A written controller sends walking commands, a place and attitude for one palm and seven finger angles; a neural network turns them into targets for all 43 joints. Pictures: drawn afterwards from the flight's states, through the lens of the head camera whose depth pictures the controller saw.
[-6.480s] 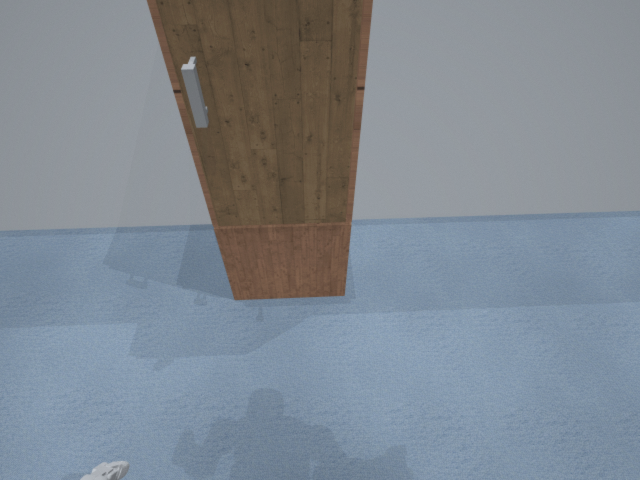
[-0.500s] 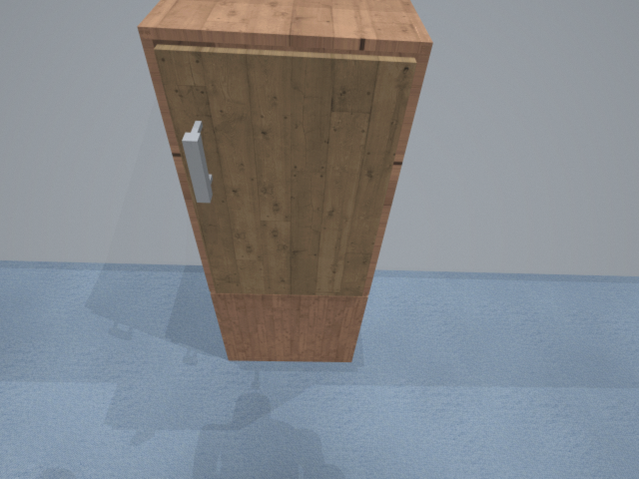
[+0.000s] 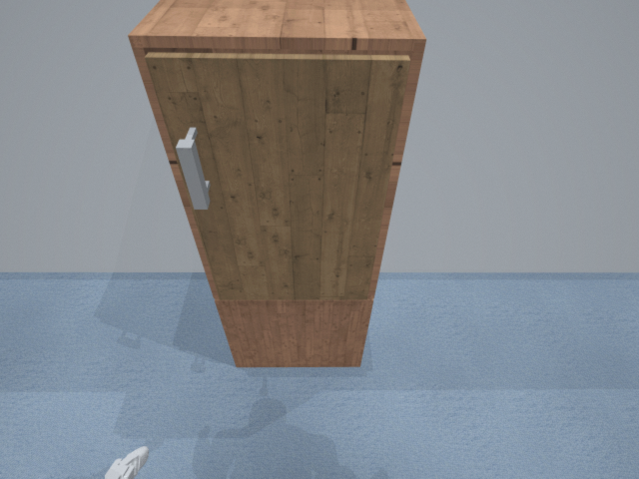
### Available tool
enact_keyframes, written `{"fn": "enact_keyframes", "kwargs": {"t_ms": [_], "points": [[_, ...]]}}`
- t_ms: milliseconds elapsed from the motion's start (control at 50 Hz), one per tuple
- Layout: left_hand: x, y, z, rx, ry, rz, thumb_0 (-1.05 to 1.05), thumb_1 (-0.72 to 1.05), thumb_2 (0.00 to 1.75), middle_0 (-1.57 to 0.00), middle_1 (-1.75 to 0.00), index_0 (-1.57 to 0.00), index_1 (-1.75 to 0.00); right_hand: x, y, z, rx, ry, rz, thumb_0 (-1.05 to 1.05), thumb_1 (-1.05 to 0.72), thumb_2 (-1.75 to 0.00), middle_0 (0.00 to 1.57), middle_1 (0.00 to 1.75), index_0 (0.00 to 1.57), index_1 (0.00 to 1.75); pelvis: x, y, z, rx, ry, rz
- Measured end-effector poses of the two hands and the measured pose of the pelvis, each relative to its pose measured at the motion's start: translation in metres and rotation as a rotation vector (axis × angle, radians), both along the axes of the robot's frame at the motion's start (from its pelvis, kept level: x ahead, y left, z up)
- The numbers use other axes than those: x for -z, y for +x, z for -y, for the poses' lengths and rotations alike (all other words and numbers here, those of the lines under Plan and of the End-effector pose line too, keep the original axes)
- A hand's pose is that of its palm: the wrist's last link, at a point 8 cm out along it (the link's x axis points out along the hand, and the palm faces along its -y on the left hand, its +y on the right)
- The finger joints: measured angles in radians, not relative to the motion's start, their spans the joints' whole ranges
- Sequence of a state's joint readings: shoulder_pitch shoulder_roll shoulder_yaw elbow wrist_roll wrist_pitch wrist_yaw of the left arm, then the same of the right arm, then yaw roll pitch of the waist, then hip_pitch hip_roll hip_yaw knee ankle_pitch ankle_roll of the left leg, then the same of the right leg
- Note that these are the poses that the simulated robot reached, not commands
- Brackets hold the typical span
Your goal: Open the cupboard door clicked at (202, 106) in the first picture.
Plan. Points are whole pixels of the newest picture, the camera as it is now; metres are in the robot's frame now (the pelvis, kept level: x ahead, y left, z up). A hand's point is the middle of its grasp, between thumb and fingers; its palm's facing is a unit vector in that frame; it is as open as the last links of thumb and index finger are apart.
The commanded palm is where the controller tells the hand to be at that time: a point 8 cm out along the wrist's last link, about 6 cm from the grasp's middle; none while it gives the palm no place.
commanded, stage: raise the hand with hooked fingers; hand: left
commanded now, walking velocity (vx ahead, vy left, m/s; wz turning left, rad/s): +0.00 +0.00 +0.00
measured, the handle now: (197, 168) +0.56 +0.22 +0.09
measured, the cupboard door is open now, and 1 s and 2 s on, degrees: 0 0 0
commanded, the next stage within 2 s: move the hooked fingers beside the handle in 1.96 s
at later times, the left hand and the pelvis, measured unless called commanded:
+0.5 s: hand (178, 430) +0.18 +0.17 +0.00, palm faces +0.08 -0.99 -0.08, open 9.9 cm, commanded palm +0.16 +0.23 +0.01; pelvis +0.00 -0.04 -0.07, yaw +3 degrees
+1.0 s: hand (142, 356) +0.25 +0.22 +0.05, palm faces +0.06 -1.00 -0.05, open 12.8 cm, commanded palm +0.22 +0.28 +0.06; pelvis +0.02 -0.02 -0.03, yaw +1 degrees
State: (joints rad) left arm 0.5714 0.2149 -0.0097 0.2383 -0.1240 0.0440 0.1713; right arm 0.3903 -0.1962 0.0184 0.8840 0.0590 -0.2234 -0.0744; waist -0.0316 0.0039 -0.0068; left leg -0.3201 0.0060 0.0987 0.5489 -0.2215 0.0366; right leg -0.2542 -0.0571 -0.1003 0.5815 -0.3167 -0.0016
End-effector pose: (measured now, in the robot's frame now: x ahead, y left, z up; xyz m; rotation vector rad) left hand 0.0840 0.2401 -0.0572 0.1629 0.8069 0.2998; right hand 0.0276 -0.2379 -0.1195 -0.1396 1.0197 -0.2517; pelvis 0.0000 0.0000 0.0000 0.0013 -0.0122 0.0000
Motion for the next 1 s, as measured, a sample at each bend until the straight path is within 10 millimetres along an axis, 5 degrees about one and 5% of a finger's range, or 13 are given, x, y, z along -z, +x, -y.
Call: {"fn": "enact_keyframes", "kwargs": {"t_ms": [80,140,240,300,360,460,600,780,880,1000], "points": [[-0.058,0.073,0.020,0.095,-0.030,0.481,0.04,0.88,0.87,-0.20,-0.35,-0.20,-0.35,-0.011,0.058,0.021,-0.076,-0.058,0.238,0.02,-0.92,-0.90,0.20,0.30,0.20,0.30,0.014,-0.006,0.001,-0.024,-0.003,-0.054],[-0.070,0.099,0.043,0.194,-0.141,0.760,0.03,0.81,0.84,-0.21,-0.39,-0.20,-0.39,-0.022,0.103,0.032,-0.127,-0.089,0.372,0.02,-0.91,-0.90,0.20,0.30,0.20,0.30,0.031,-0.008,0.008,-0.008,0.002,-0.117],[-0.041,0.087,0.053,0.279,-0.188,0.813,0.01,0.67,0.80,-0.22,-0.46,-0.22,-0.46,-0.035,0.166,0.039,-0.198,-0.114,0.508,0.02,-0.91,-0.90,0.20,0.30,0.20,0.30,0.058,-0.007,0.022,-0.001,0.005,-0.164],[-0.025,0.063,0.039,0.209,-0.156,0.710,0.01,0.60,0.77,-0.23,-0.50,-0.23,-0.50,-0.037,0.193,0.033,-0.235,-0.105,0.541,0.02,-0.90,-0.90,0.20,0.30,0.20,0.30,0.065,-0.004,0.029,-0.014,-0.006,-0.172],[-0.030,0.046,0.022,0.145,-0.083,0.698,0.01,0.52,0.74,-0.24,-0.54,-0.23,-0.54,-0.031,0.207,0.022,-0.278,-0.085,0.543,0.01,-0.90,-0.90,0.20,0.30,0.20,0.30,0.069,0.000,0.035,-0.033,-0.025,-0.184],[-0.058,0.059,0.015,0.201,-0.032,0.833,0.01,0.40,0.69,-0.24,-0.62,-0.23,-0.62,-0.003,0.203,0.006,-0.325,-0.030,0.478,0.01,-0.90,-0.90,0.20,0.30,0.20,0.30,0.072,0.000,0.041,-0.055,-0.051,-0.201],[-0.070,0.104,0.013,0.299,-0.112,0.741,0.00,0.24,0.62,-0.25,-0.72,-0.25,-0.72,0.020,0.157,0.009,-0.212,0.033,0.318,0.02,-0.90,-0.90,0.21,0.30,0.21,0.30,0.058,0.006,0.042,-0.040,-0.032,-0.196],[-0.093,0.118,-0.009,0.253,-0.073,0.776,0.00,0.03,0.53,-0.27,-0.86,-0.26,-0.86,0.005,0.114,0.044,-0.118,-0.059,0.231,0.02,-0.90,-0.90,0.20,0.30,0.20,0.30,0.039,0.014,0.032,-0.019,-0.013,-0.176],[-0.097,0.127,-0.017,0.273,-0.088,0.793,0.00,-0.09,0.48,-0.27,-0.93,-0.27,-0.93,-0.009,0.116,0.053,-0.116,-0.112,0.251,0.02,-0.90,-0.90,0.20,0.30,0.20,0.30,0.034,0.015,0.026,-0.016,-0.017,-0.160],[-0.110,0.141,-0.032,0.267,-0.085,0.821,-0.01,-0.23,0.42,-0.29,-1.02,-0.28,-1.02,-0.027,0.135,0.040,-0.144,-0.116,0.324,0.02,-0.90,-0.90,0.20,0.30,0.20,0.30,0.027,0.015,0.019,-0.017,-0.022,-0.134]]}}
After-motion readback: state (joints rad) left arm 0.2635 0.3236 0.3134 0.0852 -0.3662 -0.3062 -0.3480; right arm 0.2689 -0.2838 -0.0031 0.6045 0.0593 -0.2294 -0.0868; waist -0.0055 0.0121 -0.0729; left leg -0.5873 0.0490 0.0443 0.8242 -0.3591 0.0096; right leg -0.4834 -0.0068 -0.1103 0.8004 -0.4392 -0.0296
